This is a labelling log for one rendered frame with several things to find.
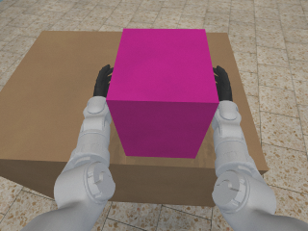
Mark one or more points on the pedestal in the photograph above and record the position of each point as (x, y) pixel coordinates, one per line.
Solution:
(42, 110)

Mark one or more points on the carton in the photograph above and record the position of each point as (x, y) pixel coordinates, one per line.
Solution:
(163, 94)

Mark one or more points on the robot left forearm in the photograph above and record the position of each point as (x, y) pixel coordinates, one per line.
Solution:
(94, 137)

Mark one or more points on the robot left hand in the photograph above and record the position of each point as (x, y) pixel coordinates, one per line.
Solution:
(102, 82)

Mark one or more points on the robot left upper arm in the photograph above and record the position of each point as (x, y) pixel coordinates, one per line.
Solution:
(81, 194)

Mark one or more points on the robot right upper arm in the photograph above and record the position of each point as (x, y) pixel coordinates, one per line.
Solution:
(248, 204)

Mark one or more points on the robot right forearm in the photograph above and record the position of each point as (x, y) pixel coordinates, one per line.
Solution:
(229, 142)

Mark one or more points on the robot right hand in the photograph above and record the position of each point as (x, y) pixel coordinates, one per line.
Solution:
(223, 84)

